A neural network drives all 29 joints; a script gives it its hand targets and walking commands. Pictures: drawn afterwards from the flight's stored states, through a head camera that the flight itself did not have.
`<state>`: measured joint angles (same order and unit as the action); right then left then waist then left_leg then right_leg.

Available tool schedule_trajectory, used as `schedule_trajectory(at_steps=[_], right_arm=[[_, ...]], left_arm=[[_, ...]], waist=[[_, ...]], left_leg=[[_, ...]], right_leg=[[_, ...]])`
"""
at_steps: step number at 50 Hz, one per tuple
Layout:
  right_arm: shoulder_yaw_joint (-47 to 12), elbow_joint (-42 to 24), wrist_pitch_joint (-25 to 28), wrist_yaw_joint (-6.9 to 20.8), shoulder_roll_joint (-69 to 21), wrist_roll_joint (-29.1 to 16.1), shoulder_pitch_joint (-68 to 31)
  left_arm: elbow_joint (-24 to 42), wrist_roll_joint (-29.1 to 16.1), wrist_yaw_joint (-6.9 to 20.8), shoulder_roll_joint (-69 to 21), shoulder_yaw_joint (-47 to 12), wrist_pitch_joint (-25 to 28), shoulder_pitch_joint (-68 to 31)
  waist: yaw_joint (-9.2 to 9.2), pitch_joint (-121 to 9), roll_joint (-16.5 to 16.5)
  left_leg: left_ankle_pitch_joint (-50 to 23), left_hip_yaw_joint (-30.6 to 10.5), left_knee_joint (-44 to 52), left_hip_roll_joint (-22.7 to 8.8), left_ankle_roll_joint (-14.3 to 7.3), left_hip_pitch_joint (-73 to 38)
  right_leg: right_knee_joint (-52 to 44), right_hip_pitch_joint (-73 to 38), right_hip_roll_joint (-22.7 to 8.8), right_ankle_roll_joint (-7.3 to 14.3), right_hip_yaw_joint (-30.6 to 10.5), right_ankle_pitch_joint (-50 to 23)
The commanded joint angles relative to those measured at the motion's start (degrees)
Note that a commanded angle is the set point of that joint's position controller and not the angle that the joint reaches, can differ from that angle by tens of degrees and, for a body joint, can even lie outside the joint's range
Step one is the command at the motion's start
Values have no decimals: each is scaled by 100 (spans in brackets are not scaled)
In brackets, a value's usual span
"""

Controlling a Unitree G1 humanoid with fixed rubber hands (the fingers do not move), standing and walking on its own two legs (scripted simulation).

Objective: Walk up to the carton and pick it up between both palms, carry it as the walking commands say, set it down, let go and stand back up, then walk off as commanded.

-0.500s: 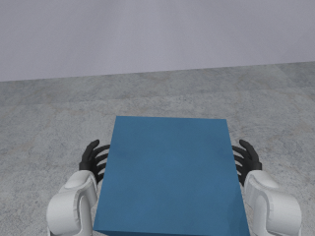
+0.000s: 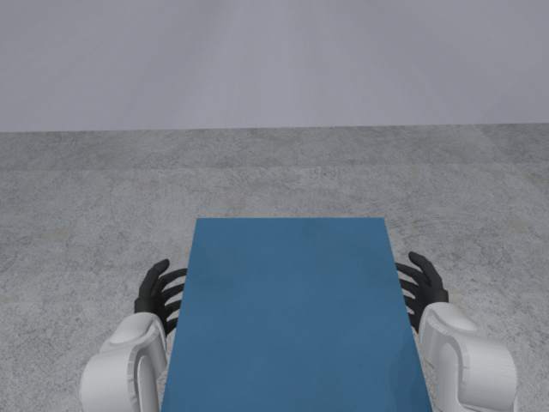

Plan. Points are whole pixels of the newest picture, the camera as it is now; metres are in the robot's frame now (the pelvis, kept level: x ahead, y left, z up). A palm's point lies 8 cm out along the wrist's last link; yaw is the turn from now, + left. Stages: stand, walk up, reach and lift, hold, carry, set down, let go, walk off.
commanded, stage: carry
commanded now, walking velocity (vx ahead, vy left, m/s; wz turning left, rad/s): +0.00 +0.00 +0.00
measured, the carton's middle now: (289, 330) +0.24 +0.01 +0.03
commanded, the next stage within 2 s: none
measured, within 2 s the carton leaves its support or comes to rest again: neither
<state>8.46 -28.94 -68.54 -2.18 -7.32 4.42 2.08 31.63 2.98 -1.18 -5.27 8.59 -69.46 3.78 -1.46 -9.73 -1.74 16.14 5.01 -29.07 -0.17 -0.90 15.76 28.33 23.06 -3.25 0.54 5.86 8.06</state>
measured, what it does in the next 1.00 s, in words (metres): stands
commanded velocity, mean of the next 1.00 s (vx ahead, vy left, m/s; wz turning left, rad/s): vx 0.00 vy -0.07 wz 0.00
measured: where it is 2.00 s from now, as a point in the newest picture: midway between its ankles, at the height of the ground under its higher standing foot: outside the picture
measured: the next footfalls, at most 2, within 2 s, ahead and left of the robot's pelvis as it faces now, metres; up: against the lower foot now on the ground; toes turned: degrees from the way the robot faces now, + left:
none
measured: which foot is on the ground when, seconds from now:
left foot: down 0.00-1.00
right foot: down 0.00-1.00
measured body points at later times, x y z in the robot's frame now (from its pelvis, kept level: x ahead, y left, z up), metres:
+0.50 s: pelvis -0.02 +0.00 +0.00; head -0.05 -0.01 +0.45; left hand +0.22 +0.18 +0.09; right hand +0.23 -0.18 +0.08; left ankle -0.01 +0.11 -0.73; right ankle +0.07 -0.11 -0.73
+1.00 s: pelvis +0.01 -0.02 -0.01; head -0.01 -0.03 +0.44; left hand +0.25 +0.15 +0.08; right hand +0.25 -0.20 +0.08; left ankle -0.01 +0.11 -0.73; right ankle +0.07 -0.11 -0.73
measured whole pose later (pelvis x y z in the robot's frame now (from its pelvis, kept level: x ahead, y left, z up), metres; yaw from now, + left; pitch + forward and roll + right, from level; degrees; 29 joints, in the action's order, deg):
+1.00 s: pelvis +0.01 -0.02 -0.01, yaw +0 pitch +3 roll +0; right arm 9.0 -30.7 -67.3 -1.9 -7.1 4.6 1.7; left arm 31.7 3.4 -0.7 -6.9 9.0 -67.1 2.9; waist 0.0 -7.1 0.5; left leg 20.9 3.9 -36.0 -4.1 1.7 17.7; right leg 33.3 24.3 0.8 3.2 5.5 11.9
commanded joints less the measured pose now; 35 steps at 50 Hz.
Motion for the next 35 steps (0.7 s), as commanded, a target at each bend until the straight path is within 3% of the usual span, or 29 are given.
schedule_trajectory(at_steps=[1, 7, 16, 35], right_arm=[[-4011, -528, -64, 311, -3535, -1481, -1997], [-4125, -563, -92, 363, -3463, -1627, -2132], [-4145, -386, -55, 407, -3550, -1650, -2283], [-3988, 237, 527, 548, -3674, -1452, -2447]], left_arm=[[469, -1599, 340, -3814, -4322, 18, -2409], [369, -1424, 276, -3704, -4151, 14, -2251], [137, -1356, 290, -3731, -4011, 82, -2284], [-471, -1268, 457, -3843, -3841, 662, -2536]], waist=[[111, 16, 476], [108, 48, 331], [156, -95, 73], [161, -438, 56]], left_leg=[[1381, -820, 1173, -784, -44, 926], [1447, -825, 1063, -689, -69, 1053], [812, -710, 724, -534, -35, 619], [-55, -618, 526, -631, 0, 296]], right_leg=[[-311, -575, -273, -81, -552, 898], [-412, -579, -236, -27, -593, 1090], [-798, -348, -396, 45, -868, 1312], [-520, -640, -406, 94, -764, 378]])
